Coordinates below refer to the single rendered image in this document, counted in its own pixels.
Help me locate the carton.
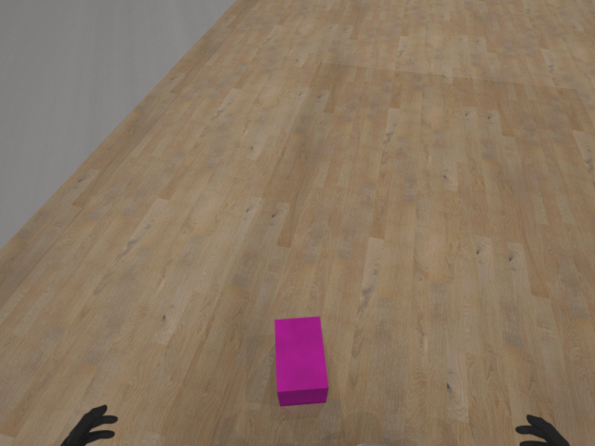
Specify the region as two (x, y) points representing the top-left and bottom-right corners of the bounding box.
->
(274, 317), (328, 406)

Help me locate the robot right hand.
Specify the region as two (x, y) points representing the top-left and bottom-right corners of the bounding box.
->
(515, 414), (570, 446)

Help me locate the robot left hand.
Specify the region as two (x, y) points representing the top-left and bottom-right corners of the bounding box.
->
(60, 405), (118, 446)

